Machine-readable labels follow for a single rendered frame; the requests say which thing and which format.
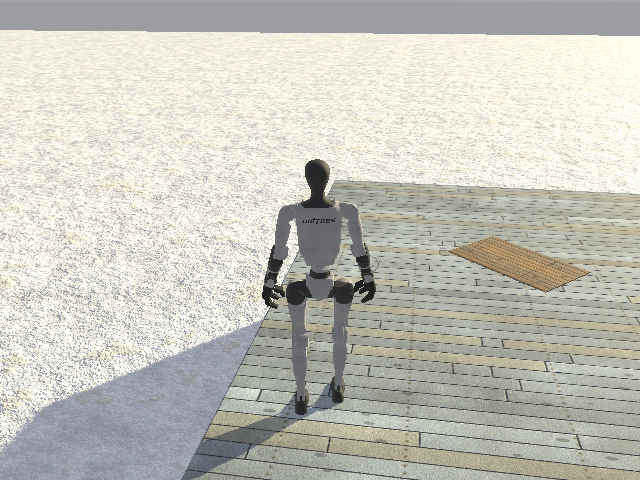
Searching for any left robot upper arm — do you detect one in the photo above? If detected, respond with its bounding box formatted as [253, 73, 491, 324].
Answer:
[273, 203, 298, 260]

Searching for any left robot hand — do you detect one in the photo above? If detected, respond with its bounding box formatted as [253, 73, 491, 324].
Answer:
[262, 285, 285, 309]

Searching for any left robot forearm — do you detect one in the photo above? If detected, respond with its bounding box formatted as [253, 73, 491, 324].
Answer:
[264, 245, 283, 288]

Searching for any robot right foot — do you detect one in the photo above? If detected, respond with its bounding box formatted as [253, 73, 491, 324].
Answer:
[331, 376, 345, 403]

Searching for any right robot forearm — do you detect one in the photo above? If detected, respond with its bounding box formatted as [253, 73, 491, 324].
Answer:
[356, 242, 374, 283]

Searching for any right robot upper arm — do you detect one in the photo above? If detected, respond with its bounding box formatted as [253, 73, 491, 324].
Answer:
[339, 202, 367, 257]

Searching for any right robot hand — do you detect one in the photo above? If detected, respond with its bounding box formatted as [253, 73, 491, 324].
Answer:
[354, 279, 376, 303]

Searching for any robot left thigh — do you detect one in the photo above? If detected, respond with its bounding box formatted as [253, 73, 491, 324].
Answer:
[286, 279, 309, 351]

